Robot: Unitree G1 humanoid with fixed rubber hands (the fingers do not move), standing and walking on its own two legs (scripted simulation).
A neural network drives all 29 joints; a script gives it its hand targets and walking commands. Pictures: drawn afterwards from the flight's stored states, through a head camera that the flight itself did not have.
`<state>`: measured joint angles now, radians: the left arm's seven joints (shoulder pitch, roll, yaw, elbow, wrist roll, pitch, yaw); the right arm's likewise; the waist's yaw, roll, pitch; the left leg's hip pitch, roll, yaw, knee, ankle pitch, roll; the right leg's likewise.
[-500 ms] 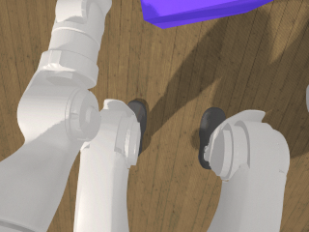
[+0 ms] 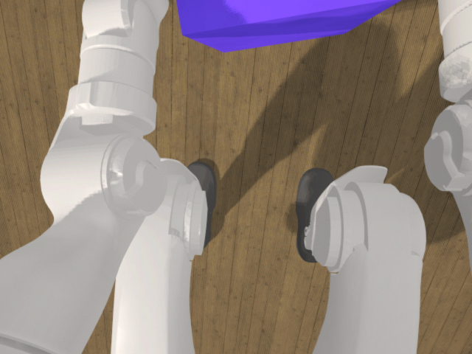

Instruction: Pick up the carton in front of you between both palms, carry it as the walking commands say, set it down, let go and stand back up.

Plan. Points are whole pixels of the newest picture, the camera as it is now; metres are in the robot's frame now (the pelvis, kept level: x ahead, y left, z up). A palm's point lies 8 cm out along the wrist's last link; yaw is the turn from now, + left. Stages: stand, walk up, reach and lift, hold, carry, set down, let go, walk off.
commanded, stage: reach and lift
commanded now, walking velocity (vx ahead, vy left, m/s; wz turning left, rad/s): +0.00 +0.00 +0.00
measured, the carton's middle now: out of the picture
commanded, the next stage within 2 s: none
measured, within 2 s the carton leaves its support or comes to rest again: leaves its support in 0.08 s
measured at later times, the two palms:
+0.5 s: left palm out of the picture +0.51 +0.10 +0.01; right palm out of the picture +0.51 -0.20 +0.02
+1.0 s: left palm out of the picture +0.48 +0.11 +0.16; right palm out of the picture +0.47 -0.19 +0.15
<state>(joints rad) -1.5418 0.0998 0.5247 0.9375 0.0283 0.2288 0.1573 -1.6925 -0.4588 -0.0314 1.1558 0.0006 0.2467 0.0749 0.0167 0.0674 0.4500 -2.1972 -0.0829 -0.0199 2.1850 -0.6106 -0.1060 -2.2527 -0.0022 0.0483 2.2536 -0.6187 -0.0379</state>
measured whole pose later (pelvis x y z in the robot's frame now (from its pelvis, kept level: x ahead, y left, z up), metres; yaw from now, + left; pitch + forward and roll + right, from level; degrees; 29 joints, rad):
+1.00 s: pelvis +0.02 +0.02 +0.19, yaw -6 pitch +40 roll +2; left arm -0.86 -0.14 0.54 0.53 0.22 0.41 0.08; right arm -0.96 -0.03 -0.36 0.69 -0.25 0.44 0.02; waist 0.03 0.02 -0.21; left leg -1.73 -0.05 -0.05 1.54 -0.50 -0.06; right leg -1.77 0.05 0.07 1.55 -0.47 0.02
